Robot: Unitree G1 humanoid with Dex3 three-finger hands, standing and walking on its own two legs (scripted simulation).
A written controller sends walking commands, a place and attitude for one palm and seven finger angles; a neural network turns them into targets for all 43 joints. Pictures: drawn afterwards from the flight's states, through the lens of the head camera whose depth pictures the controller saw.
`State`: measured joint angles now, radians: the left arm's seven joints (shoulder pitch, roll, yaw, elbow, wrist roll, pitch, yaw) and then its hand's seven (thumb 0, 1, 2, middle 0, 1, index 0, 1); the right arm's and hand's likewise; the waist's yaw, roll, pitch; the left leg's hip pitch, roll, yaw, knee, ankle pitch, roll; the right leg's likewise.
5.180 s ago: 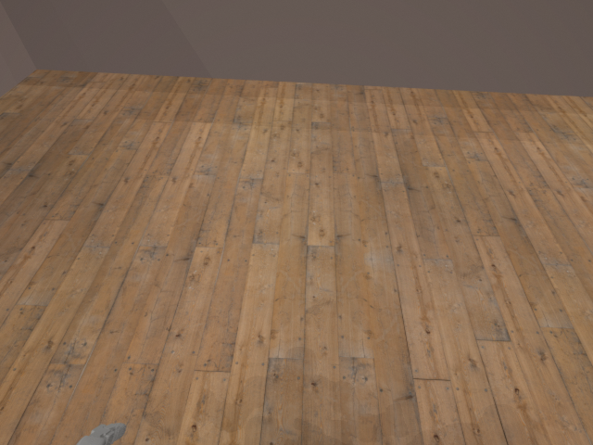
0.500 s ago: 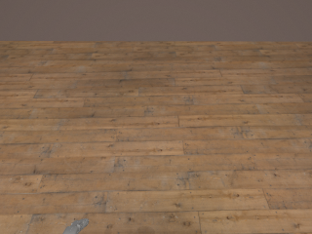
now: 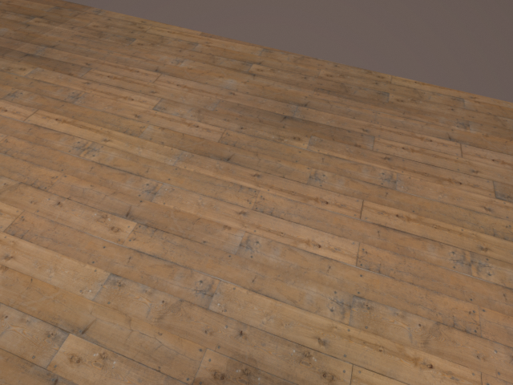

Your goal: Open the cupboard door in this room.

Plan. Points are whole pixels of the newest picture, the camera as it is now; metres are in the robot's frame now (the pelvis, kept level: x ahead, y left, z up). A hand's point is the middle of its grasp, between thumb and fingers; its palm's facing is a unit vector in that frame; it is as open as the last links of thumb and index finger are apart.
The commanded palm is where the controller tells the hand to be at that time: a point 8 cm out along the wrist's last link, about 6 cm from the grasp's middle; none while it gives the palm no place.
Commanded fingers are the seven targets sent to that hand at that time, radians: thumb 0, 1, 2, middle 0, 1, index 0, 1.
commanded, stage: turn or walk to find it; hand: left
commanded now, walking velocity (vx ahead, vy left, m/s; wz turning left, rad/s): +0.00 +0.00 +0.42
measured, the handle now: out of the picture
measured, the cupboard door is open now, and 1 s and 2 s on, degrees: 0 0 0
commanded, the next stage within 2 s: none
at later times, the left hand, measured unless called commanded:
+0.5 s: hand out of the picture +0.06 +0.21 -0.14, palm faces +0.17 -0.95 -0.27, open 7.3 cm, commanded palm none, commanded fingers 0.00 0.90 0.90 -0.20 -0.30 -0.20 -0.30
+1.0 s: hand out of the picture -0.12 +0.17 -0.16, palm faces +0.46 -0.85 -0.25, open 7.3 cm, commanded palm none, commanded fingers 0.00 0.90 0.90 -0.20 -0.30 -0.20 -0.30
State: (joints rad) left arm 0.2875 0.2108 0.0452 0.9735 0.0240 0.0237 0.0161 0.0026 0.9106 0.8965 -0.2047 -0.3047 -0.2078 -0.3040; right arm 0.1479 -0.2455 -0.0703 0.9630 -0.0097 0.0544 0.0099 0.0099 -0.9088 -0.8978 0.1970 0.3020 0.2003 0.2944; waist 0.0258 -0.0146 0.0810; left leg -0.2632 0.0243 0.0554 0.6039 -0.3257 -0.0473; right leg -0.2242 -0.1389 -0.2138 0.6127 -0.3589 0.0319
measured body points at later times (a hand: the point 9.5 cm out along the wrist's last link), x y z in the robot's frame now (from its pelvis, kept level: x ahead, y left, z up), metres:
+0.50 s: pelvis -0.03 -0.01 +0.01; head +0.00 -0.03 +0.45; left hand +0.05 +0.26 -0.12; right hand +0.04 -0.25 -0.15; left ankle -0.01 +0.11 -0.73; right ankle -0.01 -0.12 -0.72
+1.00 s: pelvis -0.06 -0.02 +0.01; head -0.04 -0.01 +0.45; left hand -0.15 +0.22 -0.14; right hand +0.11 -0.23 -0.14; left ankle -0.13 +0.09 -0.71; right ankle -0.01 -0.12 -0.73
